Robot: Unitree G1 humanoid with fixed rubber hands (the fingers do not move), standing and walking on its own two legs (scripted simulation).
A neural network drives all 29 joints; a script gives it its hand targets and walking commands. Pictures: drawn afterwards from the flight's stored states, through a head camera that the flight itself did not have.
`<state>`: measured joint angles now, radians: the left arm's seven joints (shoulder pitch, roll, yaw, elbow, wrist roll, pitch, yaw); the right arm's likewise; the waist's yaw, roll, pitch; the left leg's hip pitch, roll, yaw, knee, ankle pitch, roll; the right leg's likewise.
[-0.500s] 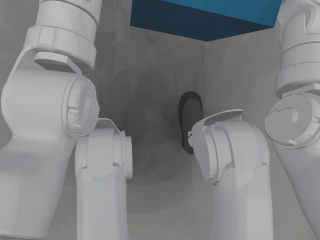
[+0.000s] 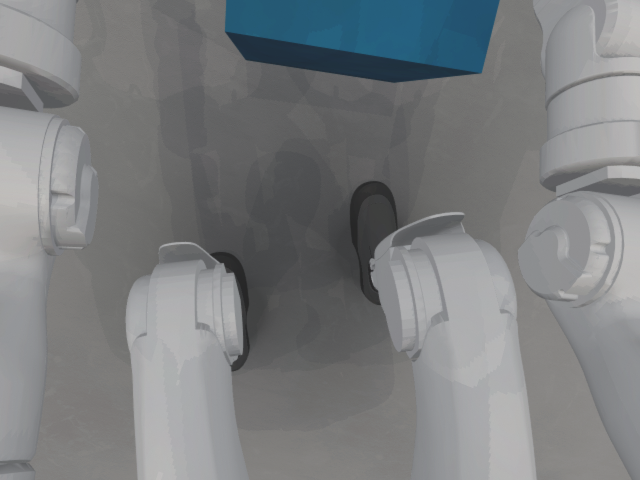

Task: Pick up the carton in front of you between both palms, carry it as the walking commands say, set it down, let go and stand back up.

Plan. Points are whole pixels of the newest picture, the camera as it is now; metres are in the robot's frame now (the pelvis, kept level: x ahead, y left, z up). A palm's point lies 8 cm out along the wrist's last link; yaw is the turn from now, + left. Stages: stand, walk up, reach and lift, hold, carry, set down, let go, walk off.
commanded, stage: set down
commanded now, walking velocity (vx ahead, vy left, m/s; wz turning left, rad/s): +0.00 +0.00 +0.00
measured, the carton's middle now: out of the picture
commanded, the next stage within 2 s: let go in 0.82 s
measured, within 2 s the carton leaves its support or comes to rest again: neither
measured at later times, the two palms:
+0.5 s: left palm out of the picture +0.65 +0.11 +0.02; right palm out of the picture +0.53 -0.27 +0.01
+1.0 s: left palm out of the picture +0.61 +0.11 +0.15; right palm out of the picture +0.50 -0.26 +0.14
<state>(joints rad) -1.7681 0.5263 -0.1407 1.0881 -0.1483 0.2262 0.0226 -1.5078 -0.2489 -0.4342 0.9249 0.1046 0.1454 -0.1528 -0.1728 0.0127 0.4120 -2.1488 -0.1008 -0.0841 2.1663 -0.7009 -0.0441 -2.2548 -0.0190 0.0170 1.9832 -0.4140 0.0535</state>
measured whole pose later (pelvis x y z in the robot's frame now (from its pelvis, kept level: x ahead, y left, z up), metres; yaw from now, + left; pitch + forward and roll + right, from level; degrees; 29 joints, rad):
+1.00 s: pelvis +0.04 +0.00 +0.25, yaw +2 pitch +46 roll +1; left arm -1.34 0.35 0.26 0.98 0.17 0.27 -0.06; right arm -1.05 -0.10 -0.50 0.62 -0.10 0.26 -0.03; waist -0.17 0.04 -0.01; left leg -1.55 -0.06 -0.06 1.13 -0.40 -0.02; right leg -1.63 -0.03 0.03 1.02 -0.19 0.03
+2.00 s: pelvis +0.13 +0.01 +0.37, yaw -1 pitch +0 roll -1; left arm 0.21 0.21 0.05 0.46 0.01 0.05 -0.04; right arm 0.21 -0.21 -0.04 0.42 -0.01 0.08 0.07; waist -0.01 0.04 0.07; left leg -0.10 -0.01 -0.04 0.44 -0.34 0.01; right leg -0.22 -0.01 0.04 0.40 -0.18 0.04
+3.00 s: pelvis +0.15 -0.02 +0.37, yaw +1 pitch +0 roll +0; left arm 0.15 0.32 0.05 0.81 0.03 0.01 0.01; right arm 0.21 -0.36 -0.02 0.73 -0.04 0.01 -0.03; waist 0.01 0.05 0.02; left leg -0.11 0.01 -0.09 0.50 -0.39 -0.03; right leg -0.26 0.01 -0.01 0.56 -0.29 -0.01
